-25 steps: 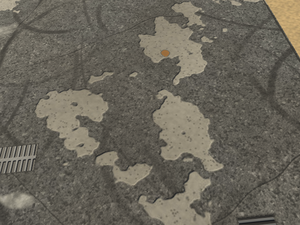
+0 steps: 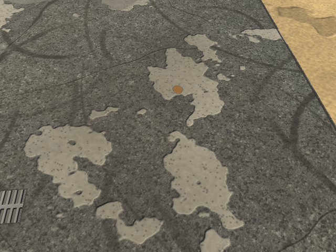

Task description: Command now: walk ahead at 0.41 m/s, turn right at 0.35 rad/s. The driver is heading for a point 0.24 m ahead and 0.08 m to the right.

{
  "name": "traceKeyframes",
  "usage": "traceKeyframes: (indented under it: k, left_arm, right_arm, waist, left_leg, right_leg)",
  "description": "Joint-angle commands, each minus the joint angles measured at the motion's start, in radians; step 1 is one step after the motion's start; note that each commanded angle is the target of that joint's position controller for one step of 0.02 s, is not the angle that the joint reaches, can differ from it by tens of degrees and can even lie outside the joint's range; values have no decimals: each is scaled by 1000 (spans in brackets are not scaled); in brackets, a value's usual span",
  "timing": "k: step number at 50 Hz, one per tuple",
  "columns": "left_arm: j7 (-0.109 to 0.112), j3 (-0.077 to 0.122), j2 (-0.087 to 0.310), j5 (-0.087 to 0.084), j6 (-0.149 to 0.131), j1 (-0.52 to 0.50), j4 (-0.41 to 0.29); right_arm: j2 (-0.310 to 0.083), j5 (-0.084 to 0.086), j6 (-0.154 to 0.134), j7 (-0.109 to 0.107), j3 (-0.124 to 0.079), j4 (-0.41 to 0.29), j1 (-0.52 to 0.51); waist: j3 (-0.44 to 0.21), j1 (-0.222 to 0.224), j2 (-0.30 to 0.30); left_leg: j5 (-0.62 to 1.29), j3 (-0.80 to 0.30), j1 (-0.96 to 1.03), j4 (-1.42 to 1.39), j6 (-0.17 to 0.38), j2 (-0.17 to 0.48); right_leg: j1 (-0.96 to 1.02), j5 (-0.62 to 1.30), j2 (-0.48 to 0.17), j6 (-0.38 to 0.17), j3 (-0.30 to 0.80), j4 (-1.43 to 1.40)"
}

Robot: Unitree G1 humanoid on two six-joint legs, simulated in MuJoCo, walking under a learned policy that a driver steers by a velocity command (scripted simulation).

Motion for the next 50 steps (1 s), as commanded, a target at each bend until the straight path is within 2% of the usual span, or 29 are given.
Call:
traceKeyframes:
  k: [1,2,4,6,8,9,10,11,12,13,14,15,16,17,19,21,23,25,27,28,29,30,31,32,33,34,36,40,50]
  left_arm:
    - [-15,-9,26,3,-22,-157,-114]
    - [-21,-15,17,3,-24,-182,-126]
    - [-35,-28,-6,12,-33,-231,-153]
    - [-48,-28,-6,17,-42,-233,-174]
    - [-47,-4,50,19,-43,-112,-153]
    - [-38,19,93,19,-44,18,-117]
    - [-19,36,142,24,-39,105,-99]
    - [5,44,233,51,-26,176,-91]
    - [5,19,200,60,-30,177,-103]
    - [0,15,154,46,-20,142,-112]
    - [-3,3,125,26,-20,45,-105]
    - [-3,-11,79,16,-21,-23,-103]
    - [-2,-21,51,20,-21,-73,-102]
    - [-5,-18,60,36,-22,-104,-99]
    - [-7,-15,61,50,-31,-155,-91]
    - [-1,-16,57,51,-33,-169,-71]
    - [9,-15,64,49,-24,-160,-52]
    - [15,-17,68,49,-9,-159,-37]
    - [17,-28,51,42,2,-182,-28]
    - [17,-38,27,38,5,-180,-20]
    - [15,-49,-2,41,3,-143,-1]
    - [14,-51,-8,53,0,-102,8]
    - [15,-49,-23,46,3,-45,15]
    - [21,-44,15,50,8,-91,23]
    - [26,-37,32,42,15,-113,21]
    - [31,-37,27,39,21,-112,31]
    - [33,-37,25,42,24,-105,46]
    - [31,-36,18,30,16,-112,83]
    - [46,-32,33,25,35,-105,179]
  right_arm:
    - [-165,7,-18,-6,-48,-44,-30]
    - [-171,10,-16,-6,-51,-33,-15]
    - [-177,19,-3,-7,-52,-6,6]
    - [-196,30,11,-11,-55,18,21]
    - [-225,37,16,-18,-60,23,-2]
    - [-225,39,19,-20,-58,21,-24]
    - [-207,35,11,-19,-49,17,-12]
    - [-103,-12,-3,-10,-16,-18,45]
    - [-88,14,-14,9,6,35,178]
    - [-204,54,-8,13,-30,45,76]
    - [-190,62,0,10,-24,4,-10]
    - [-165,40,10,-4,-19,9,-52]
    - [-162,26,30,-17,-24,17,-47]
    - [-148,23,51,-21,-24,34,-2]
    - [-108,17,72,-32,-15,49,51]
    - [-98,8,79,-42,-10,41,20]
    - [-105,8,82,-44,-9,35,-28]
    - [-121,14,84,-41,-13,32,-62]
    - [-113,8,79,-37,-14,37,-67]
    - [-106,-1,74,-34,-12,41,-66]
    - [-118,-11,69,-34,-12,34,-75]
    - [-175,-11,65,-37,-19,15,-92]
    - [-203,-1,63,-35,-28,36,-142]
    - [-139,-2,56,-24,-17,28,-157]
    - [-110,-9,49,-20,-8,36,-153]
    - [-110,-9,42,-18,-6,39,-159]
    - [-111,2,29,-19,-6,54,-134]
    - [-113,8,32,-26,-6,80,-110]
    - [-104,11,50,-26,-6,143,-140]
  waist:
    - [119,-37,122]
    - [134,-49,113]
    - [164,-59,92]
    - [127,-40,120]
    - [14,36,175]
    - [-68,111,164]
    - [-139,159,124]
    - [-296,118,-136]
    - [-557,94,-153]
    - [-505,147,-9]
    - [-308,103,-19]
    - [-182,71,46]
    - [-124,34,34]
    - [-104,1,-2]
    - [-94,-30,-40]
    - [-103,-23,-55]
    - [-112,3,-61]
    - [-90,18,-61]
    - [-57,1,-50]
    - [-42,-8,-34]
    - [-22,-4,0]
    - [-2,36,88]
    - [-1,106,239]
    - [17,65,209]
    - [22,57,187]
    - [22,55,169]
    - [-3,43,135]
    - [-46,24,82]
    - [-29,31,46]
  left_leg:
    - [212,-58,-31,-129,126,272]
    - [233,-41,-19,-127,126,280]
    - [405,-7,-14,-80,123,278]
    - [666,2,12,10,112,286]
    - [971,2,45,173,81,277]
    - [1004,26,19,336,50,242]
    - [862,41,-117,520,2,196]
    - [3,35,-445,905,-60,74]
    - [-489,-203,-569,1177,-91,-36]
    - [-422,-294,-556,1195,-86,14]
    - [-365,-236,-628,1124,-77,65]
    - [-304,-205,-625,1037,-83,101]
    - [-249,-200,-547,970,-90,120]
    - [-194,-185,-442,941,-100,114]
    - [-157,-167,-357,824,-117,110]
    - [-116,-171,-335,686,-121,116]
    - [-47,-173,-316,585,-116,121]
    - [-7,-167,-291,511,-109,111]
    - [48,-147,-227,386,-92,92]
    - [86,-140,-181,305,-80,84]
    - [156,-184,-152,232,-62,117]
    - [245,-267,-164,191,-32,194]
    - [32,-274,-302,180,8,190]
    - [-107,-255,-384,145,-1,150]
    - [-123,-237,-399,142,-24,132]
    - [-59,-219,-380,157,-42,116]
    - [76,-201,-304,200,-51,106]
    - [235,-185,-225,243,-41,96]
    - [280,-162,-203,231,-37,75]
  right_leg:
    - [-88,67,-17,0,-34,-122]
    - [-87,65,-20,-10,-51,-158]
    - [-45,34,-5,-37,-96,-256]
    - [43,-20,29,-69,-136,-310]
    - [220,-54,96,-114,-165,-337]
    - [396,24,131,-146,-171,-404]
    - [626,240,96,-177,-115,-442]
    - [1009,797,-173,-295,188,-302]
    - [1168,871,-411,-503,551,-370]
    - [1032,746,-331,-456,402,-429]
    - [880,597,-274,-394,267,-468]
    - [710,487,-221,-349,203,-517]
    - [564,413,-185,-326,147,-562]
    - [436,359,-157,-316,101,-608]
    - [335,319,-133,-318,43,-645]
    - [334,262,-125,-310,23,-649]
    - [350,79,-127,-297,36,-663]
    - [338,-151,-128,-282,65,-680]
    - [310,-335,-109,-245,77,-665]
    - [292,-403,-85,-209,71,-644]
    - [278,-445,-52,-158,60,-613]
    - [276,-446,8,-110,19,-531]
    - [372,-356,67,-81,-59,-519]
    - [459,-285,63,-65,-66,-486]
    - [477,-256,55,-74,-61,-477]
    - [474,-234,43,-86,-48,-478]
    - [457,-167,34,-94,-38,-482]
    - [474,-38,30,-89,-41,-466]
    - [525,41,23,-83,-41,-468]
